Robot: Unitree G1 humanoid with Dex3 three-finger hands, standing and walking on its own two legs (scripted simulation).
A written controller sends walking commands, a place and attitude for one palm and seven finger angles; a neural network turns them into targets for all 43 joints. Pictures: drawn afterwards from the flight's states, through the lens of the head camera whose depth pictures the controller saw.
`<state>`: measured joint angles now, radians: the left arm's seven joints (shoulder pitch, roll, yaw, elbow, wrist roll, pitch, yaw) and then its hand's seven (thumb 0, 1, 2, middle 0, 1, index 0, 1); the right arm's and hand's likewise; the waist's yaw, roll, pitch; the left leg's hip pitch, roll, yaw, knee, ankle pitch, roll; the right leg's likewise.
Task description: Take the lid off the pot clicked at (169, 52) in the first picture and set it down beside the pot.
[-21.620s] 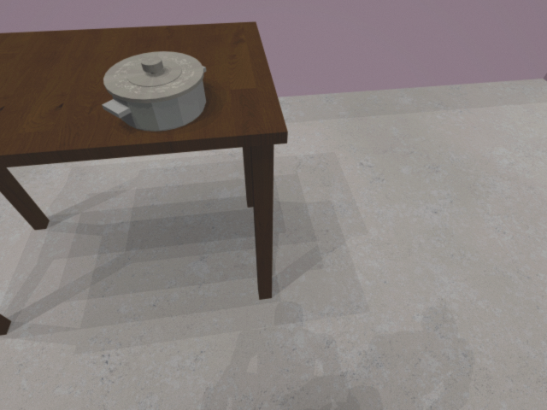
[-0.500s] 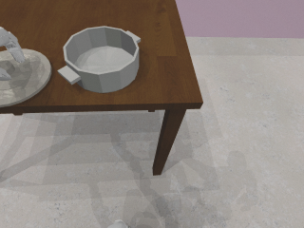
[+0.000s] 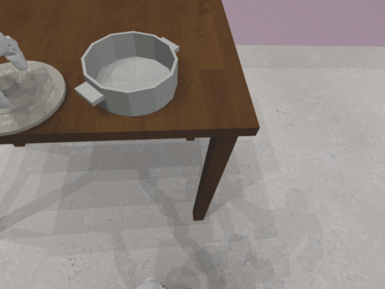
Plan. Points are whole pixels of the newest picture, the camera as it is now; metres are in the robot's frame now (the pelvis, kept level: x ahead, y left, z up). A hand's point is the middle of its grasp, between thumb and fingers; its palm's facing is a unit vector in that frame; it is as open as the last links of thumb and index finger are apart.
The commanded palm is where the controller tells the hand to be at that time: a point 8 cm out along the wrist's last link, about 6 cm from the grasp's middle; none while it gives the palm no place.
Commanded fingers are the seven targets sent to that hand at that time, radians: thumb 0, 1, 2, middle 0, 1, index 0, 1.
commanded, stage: raise the empty hand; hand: left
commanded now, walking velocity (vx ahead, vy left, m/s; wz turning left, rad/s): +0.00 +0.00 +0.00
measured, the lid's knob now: (5, 85) +0.50 +0.34 +0.12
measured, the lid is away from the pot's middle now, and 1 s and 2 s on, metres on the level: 0.24 0.24 0.24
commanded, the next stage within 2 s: draw the hand back to the body in 1.28 s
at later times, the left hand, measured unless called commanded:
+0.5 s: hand out of the picture +0.47 +0.35 +0.20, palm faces -0.34 -0.13 -0.93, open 11.0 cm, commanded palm +0.50 +0.34 +0.28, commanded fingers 0.00 -0.10 0.83 -0.43 -0.70 -0.43 -0.70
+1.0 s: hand out of the picture +0.48 +0.34 +0.25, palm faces -0.28 -0.12 -0.95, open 11.0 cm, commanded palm +0.50 +0.33 +0.33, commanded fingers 0.00 -0.10 0.83 -0.43 -0.70 -0.43 -0.70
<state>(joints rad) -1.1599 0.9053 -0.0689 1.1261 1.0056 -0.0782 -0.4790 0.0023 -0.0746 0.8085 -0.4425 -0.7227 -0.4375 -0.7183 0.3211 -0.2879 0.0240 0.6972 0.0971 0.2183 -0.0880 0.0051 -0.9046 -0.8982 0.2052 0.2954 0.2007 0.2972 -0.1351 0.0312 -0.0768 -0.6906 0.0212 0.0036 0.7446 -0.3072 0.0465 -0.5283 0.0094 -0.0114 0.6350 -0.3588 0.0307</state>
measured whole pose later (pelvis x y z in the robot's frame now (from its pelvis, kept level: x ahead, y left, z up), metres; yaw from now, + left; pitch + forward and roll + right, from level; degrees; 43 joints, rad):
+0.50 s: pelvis +0.00 +0.00 +0.00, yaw +0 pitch +13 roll -3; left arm -1.27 0.94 -0.11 1.15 1.00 -0.02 -0.52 0.00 -0.09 0.82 -0.45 -0.71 -0.45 -0.70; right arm 0.30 -0.29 0.04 0.70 0.11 0.20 -0.08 0.01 -0.90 -0.90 0.20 0.30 0.20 0.30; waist -0.13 0.03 -0.08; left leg -0.65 0.02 0.00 0.71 -0.30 0.05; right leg -0.48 0.00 -0.01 0.60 -0.35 0.03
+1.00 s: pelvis +0.01 -0.01 +0.01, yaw +1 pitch +13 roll -3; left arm -1.38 0.95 -0.15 1.15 1.02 0.06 -0.56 0.00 -0.09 0.82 -0.45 -0.71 -0.45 -0.70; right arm 0.29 -0.30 0.04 0.70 0.11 0.19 -0.06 0.01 -0.91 -0.90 0.20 0.30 0.20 0.30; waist -0.13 0.04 -0.07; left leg -0.59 0.01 0.00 0.66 -0.29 0.04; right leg -0.43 0.00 -0.02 0.55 -0.34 0.03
